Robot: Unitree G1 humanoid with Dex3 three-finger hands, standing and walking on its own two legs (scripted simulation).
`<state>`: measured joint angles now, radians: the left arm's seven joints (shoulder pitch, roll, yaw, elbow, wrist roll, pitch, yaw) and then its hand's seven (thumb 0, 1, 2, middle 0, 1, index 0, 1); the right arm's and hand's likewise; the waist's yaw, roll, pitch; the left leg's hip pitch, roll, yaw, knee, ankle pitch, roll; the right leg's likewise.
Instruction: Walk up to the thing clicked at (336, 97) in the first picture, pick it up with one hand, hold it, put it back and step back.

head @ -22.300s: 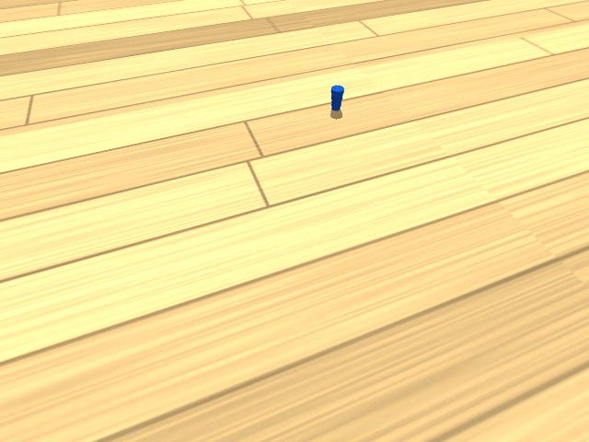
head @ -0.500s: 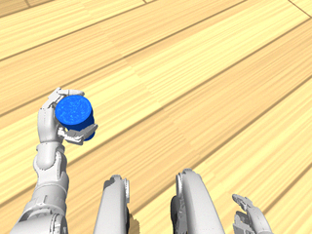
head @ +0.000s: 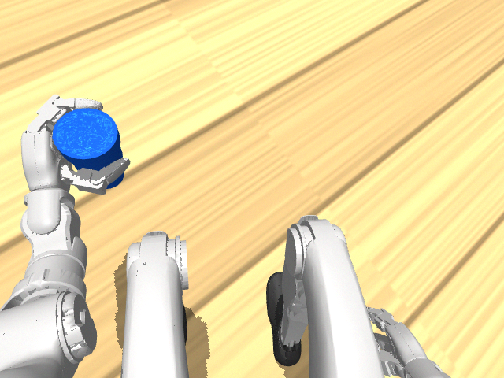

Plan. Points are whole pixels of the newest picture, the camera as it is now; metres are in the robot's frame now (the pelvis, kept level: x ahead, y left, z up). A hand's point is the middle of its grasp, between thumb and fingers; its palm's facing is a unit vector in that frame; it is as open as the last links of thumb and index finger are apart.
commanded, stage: crouch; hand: left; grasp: from the side
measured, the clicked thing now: (98, 156) +0.45 +0.21 -0.07
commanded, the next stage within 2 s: lower in 0.66 s
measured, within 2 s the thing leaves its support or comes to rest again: neither
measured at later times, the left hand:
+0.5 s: hand (110, 160) +0.47 +0.21 -0.14, palm faces +0.10 -1.00 -0.01, open 10.3 cm
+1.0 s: hand (123, 169) +0.47 +0.20 -0.19, palm faces +0.11 -0.99 +0.00, open 10.3 cm
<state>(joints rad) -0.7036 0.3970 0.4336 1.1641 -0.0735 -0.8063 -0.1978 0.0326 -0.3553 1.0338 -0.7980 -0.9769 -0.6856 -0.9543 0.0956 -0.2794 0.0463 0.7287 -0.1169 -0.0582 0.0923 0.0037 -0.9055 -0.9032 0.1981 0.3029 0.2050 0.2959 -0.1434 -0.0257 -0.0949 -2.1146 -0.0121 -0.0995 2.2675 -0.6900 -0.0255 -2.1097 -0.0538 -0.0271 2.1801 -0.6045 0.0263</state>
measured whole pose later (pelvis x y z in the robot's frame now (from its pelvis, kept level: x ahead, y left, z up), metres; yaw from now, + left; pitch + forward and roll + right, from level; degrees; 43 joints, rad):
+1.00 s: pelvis -0.01 +0.01 -0.07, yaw -7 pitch +21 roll -13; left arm -0.73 0.63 0.47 1.34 -0.04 -0.93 -0.09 0.03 -0.36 1.04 -0.80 -0.97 -0.69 -0.94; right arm -0.02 -0.35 0.30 0.64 -0.25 0.01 0.15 0.00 -0.92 -0.90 0.20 0.30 0.21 0.30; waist -0.27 -0.12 0.16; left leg -2.25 -0.03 -0.24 2.56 -0.70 -0.02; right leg -2.17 -0.02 -0.13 2.35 -0.56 0.07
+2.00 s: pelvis -0.01 +0.03 -0.08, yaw -12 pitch +14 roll -19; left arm -0.75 0.85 0.45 1.53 -0.01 -1.12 0.07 0.03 -0.35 1.02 -0.80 -0.97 -0.69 -0.95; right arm -0.15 -0.38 0.53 0.56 -0.36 0.02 0.16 0.00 -0.91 -0.90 0.20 0.30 0.21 0.30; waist -0.31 -0.26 0.32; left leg -2.21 -0.02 -0.36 2.64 -0.72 0.00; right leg -2.07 0.03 -0.23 2.32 -0.54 0.09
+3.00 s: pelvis -0.02 +0.03 -0.08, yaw -12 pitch +13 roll -20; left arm -0.72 0.90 0.55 1.38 -0.01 -1.09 0.02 -0.02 -0.59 0.13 -0.13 -0.09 -0.12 -0.11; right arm -0.13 -0.37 0.52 0.54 -0.35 0.04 0.15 0.00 -0.91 -0.90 0.20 0.30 0.21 0.30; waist -0.29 -0.27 0.32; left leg -2.19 -0.01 -0.37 2.64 -0.72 0.01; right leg -2.06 0.03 -0.24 2.31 -0.53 0.08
